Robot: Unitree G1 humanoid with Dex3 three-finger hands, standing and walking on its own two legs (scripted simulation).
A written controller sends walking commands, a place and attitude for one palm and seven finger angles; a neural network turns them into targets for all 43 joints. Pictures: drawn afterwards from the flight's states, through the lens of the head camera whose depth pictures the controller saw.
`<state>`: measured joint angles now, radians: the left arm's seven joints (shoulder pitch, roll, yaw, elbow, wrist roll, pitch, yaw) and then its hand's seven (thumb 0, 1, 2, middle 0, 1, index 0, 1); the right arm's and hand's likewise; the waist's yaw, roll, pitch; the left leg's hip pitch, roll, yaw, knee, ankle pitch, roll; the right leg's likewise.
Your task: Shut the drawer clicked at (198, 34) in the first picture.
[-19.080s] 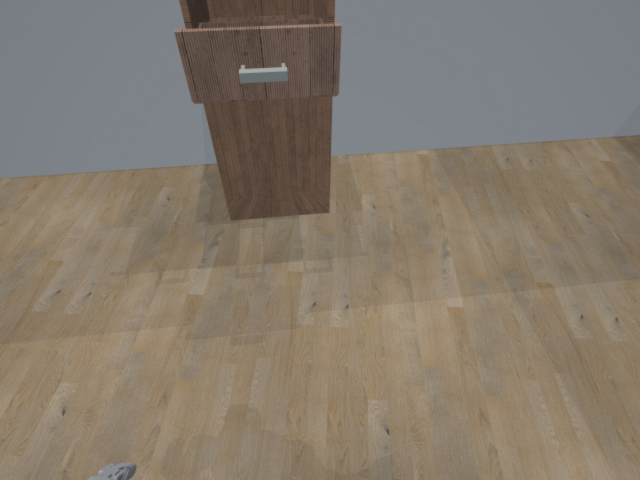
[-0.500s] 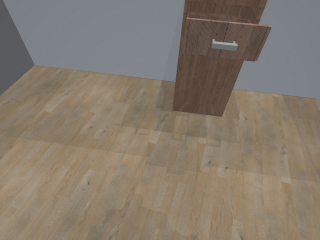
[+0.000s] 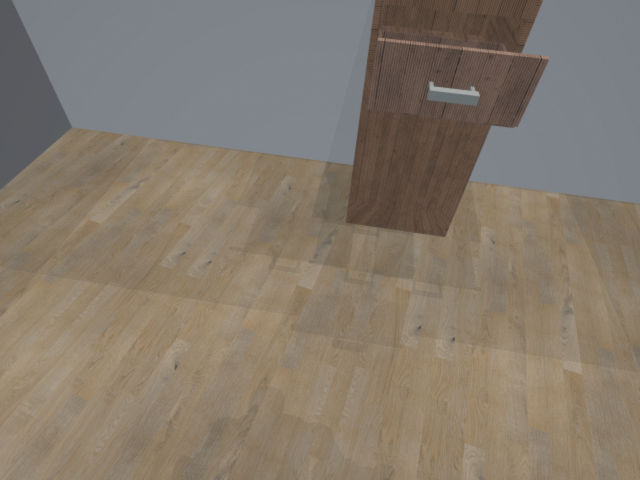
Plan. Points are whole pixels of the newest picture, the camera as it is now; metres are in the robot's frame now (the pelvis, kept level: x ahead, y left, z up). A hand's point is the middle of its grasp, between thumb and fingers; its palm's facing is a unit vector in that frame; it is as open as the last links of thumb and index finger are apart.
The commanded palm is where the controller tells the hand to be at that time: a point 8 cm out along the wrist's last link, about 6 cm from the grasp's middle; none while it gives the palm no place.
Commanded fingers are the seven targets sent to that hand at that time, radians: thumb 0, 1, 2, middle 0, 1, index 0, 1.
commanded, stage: shuffle to correct the standing spot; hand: left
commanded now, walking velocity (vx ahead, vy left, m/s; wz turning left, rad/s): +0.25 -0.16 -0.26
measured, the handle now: (452, 91) +1.00 -0.27 +0.03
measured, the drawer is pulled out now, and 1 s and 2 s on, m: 0.28 0.28 0.28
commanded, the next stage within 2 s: none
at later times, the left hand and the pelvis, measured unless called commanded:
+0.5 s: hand out of the picture +0.05 +0.10 -0.18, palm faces -0.01 -0.99 -0.17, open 16.4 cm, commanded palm none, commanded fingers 0.00 -0.50 0.30 -0.15 -0.30 -0.15 -0.30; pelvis +0.08 -0.08 +0.00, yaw -3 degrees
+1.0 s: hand (279, 446) +0.21 +0.07 -0.19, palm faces -0.13 -0.98 -0.11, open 16.4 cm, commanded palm none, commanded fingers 0.00 -0.50 0.30 -0.15 -0.30 -0.15 -0.30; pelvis +0.22 -0.10 +0.00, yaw -6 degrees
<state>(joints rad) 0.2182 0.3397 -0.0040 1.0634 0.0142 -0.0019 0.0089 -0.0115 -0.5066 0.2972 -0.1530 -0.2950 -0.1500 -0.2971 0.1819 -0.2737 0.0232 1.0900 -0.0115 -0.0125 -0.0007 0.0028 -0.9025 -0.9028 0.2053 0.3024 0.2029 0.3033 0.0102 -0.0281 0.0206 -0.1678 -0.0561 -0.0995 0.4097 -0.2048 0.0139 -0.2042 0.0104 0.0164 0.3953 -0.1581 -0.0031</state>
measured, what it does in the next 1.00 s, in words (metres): walks ahead: left foot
